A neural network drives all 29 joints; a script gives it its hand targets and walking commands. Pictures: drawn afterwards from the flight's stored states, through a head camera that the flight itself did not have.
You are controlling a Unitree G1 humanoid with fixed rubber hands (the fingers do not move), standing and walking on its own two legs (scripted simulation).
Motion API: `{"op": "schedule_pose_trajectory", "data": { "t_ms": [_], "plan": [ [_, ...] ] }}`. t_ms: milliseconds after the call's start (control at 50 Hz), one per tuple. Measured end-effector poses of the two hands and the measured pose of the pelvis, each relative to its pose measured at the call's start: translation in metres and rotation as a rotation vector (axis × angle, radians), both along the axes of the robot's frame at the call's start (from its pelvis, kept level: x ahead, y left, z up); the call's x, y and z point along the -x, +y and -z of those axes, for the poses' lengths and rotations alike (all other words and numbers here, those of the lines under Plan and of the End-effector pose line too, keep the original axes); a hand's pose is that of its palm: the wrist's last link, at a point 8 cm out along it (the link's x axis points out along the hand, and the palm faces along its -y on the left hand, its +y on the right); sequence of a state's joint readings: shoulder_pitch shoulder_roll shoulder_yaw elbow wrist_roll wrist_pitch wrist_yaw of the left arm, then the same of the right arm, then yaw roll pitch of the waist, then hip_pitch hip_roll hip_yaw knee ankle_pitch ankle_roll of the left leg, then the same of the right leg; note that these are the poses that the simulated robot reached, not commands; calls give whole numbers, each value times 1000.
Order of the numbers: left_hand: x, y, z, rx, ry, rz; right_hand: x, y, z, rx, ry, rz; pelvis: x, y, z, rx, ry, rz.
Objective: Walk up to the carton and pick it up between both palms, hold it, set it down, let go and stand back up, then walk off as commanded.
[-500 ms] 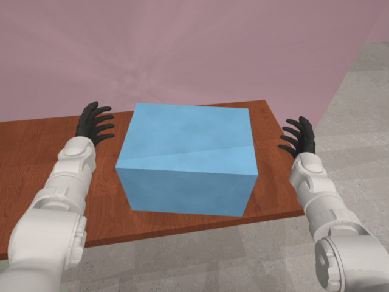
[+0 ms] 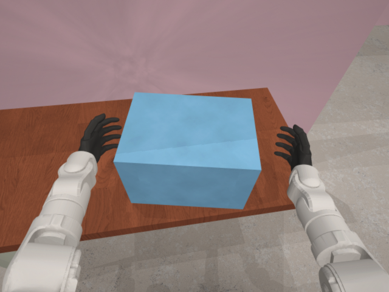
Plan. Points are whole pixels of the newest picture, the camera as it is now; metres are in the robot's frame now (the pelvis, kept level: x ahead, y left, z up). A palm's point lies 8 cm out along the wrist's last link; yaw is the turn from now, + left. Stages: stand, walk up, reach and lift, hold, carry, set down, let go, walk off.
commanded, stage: set down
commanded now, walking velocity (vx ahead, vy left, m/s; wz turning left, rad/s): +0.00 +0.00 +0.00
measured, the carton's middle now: (189, 151) +0.44 -0.02 +0.00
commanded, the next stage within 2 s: none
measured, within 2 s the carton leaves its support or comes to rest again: neither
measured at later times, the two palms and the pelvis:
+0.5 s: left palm (73, 170) +0.38 +0.22 +0.06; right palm (311, 186) +0.28 -0.25 +0.05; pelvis -0.01 +0.00 +0.00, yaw +0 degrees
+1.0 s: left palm (65, 211) +0.31 +0.24 +0.03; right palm (310, 221) +0.22 -0.23 +0.02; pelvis -0.02 +0.00 +0.00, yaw +0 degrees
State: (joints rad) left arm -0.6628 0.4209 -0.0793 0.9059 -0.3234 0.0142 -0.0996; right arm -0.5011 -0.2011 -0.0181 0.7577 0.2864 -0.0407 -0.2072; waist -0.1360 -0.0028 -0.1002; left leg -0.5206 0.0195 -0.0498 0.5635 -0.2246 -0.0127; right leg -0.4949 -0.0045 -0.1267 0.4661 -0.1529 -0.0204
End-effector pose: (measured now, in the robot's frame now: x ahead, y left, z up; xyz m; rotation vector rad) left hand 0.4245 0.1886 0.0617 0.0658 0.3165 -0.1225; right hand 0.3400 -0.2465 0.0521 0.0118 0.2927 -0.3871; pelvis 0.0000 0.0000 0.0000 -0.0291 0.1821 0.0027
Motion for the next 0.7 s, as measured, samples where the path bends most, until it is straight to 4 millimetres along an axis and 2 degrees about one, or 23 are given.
{"op": "schedule_pose_trajectory", "data": {
  "t_ms": [120, 220, 480, 600, 700],
  "plan": [
    [21, 9, 16, -8, 30, -3, 29, -2, 17, -4, 31, 17, 2, 2, 0, 2, -12, 0],
    [34, 17, 20, -27, 35, -9, 46, -3, 21, -9, 28, 20, 4, 1, 0, 1, -22, -1],
    [44, 30, 1, -54, -2, -21, 55, -1, 3, -15, -24, -1, 10, 0, -1, -1, -62, -1],
    [50, 32, 0, -55, 2, -12, 61, 1, 1, -18, -23, -3, 12, 0, -1, 0, -91, -2],
    [62, 34, 7, -56, 15, -2, 74, 4, 9, -33, -8, 2, 13, 1, -2, 0, -114, -3]
  ]
}}
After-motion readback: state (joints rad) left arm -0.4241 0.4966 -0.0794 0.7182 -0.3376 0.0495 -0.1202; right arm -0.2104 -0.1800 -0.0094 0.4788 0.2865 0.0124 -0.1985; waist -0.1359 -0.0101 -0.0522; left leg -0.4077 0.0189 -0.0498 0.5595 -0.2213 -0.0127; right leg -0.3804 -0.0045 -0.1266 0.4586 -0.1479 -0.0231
